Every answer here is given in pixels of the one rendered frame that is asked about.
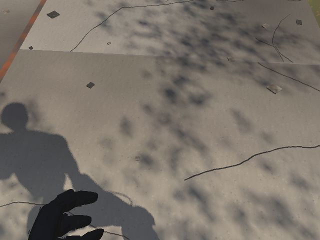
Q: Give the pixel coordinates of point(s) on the robot left hand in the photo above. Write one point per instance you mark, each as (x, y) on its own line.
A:
(51, 223)

